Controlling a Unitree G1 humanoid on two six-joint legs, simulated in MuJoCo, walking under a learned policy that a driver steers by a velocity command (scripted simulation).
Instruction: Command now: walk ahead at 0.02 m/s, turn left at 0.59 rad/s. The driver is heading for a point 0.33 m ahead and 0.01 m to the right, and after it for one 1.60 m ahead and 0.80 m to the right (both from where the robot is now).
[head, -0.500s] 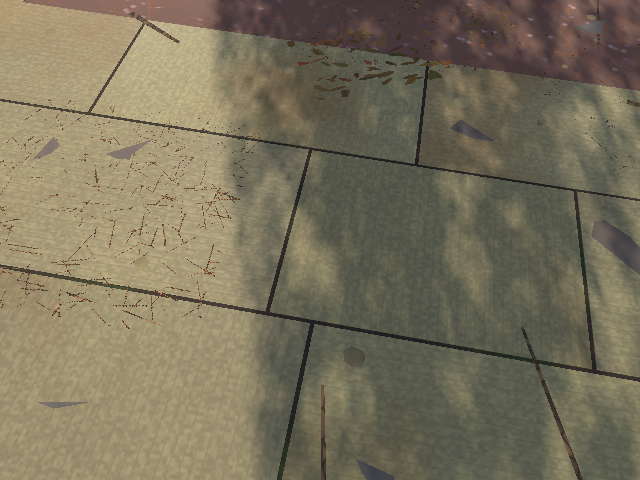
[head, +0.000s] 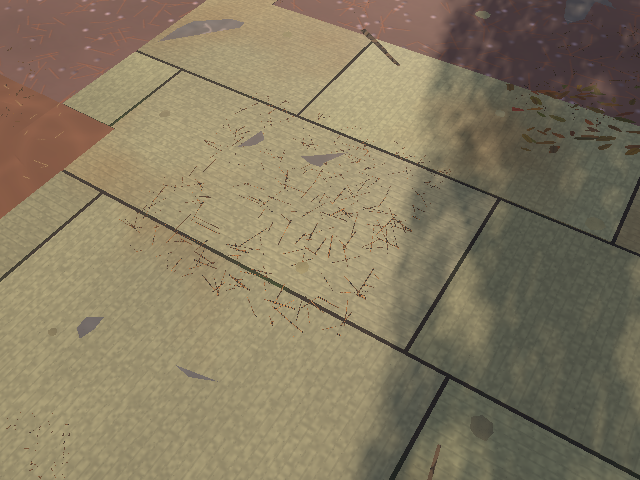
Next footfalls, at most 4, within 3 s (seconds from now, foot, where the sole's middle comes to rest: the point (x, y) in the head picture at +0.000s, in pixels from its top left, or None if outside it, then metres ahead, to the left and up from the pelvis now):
0.12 left None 0.02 0.11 -0.78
0.54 right None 0.02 -0.08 -0.78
1.44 right None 0.37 0.01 -0.78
2.08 left None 0.38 0.18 -0.78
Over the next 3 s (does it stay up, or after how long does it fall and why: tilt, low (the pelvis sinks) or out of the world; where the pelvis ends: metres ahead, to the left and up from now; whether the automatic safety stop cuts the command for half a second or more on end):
stays up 0.28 0.08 0.00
